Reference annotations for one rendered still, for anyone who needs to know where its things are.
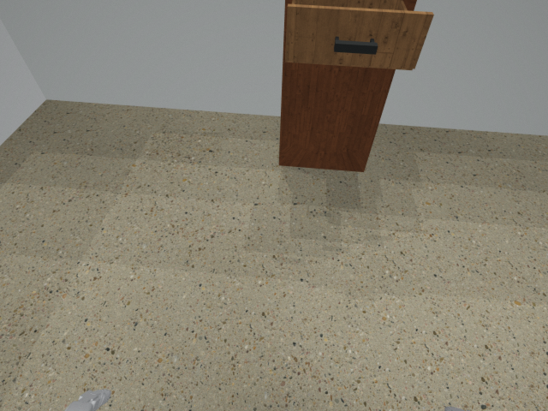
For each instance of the robot left hand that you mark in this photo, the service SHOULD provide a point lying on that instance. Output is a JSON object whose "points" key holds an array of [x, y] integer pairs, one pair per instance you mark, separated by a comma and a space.
{"points": [[90, 401]]}

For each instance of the drawer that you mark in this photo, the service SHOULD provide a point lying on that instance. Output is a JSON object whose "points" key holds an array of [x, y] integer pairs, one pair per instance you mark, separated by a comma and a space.
{"points": [[313, 25]]}

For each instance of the cabinet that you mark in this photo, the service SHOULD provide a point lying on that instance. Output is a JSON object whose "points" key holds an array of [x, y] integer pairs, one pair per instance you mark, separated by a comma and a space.
{"points": [[330, 114]]}

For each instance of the handle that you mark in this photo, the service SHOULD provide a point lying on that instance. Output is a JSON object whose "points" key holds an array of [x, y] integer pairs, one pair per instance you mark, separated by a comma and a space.
{"points": [[355, 46]]}

